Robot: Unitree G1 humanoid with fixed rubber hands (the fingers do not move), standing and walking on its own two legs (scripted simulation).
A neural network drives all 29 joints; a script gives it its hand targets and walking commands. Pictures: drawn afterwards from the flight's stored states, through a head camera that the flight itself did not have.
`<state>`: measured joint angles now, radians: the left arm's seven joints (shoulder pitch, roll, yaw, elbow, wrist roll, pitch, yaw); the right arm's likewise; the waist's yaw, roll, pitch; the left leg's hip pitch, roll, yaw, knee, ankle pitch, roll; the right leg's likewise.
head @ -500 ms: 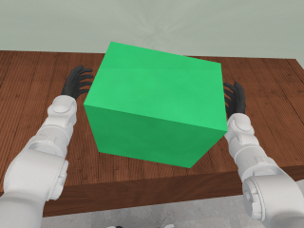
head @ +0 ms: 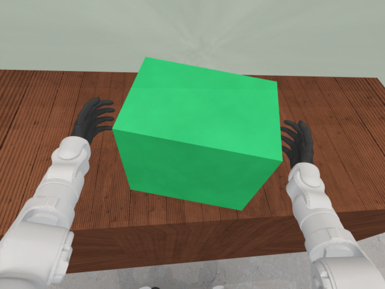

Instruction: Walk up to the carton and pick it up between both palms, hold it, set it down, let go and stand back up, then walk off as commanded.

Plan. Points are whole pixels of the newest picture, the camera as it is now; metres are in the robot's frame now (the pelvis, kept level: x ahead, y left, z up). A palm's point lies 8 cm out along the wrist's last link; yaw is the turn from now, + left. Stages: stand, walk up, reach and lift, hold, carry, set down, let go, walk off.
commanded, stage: set down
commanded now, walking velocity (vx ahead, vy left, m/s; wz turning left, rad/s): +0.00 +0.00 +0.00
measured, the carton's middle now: (197, 140) +0.43 -0.05 +0.04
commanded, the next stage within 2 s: none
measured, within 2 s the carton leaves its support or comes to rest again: neither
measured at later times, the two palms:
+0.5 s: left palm (52, 162) +0.39 +0.23 +0.05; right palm (298, 183) +0.30 -0.24 +0.04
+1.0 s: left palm (38, 201) +0.31 +0.24 +0.06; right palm (304, 206) +0.25 -0.23 +0.05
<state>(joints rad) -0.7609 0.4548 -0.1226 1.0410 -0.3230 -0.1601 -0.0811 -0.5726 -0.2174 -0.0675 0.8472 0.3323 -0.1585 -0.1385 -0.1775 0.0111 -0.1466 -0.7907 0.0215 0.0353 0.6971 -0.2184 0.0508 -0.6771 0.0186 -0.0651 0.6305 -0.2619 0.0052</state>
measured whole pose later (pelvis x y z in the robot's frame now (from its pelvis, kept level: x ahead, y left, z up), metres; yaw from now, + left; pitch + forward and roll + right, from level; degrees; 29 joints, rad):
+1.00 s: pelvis +0.04 +0.01 +0.03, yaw -2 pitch -4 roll -1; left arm 0.00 0.46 -0.06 0.33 -0.36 -0.05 -0.13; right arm 0.15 -0.14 -0.05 0.19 0.27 -0.03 -0.20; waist -0.02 -0.01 0.07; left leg -0.17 0.00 0.10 0.47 -0.23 0.05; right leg -0.08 0.00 0.00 0.40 -0.25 0.02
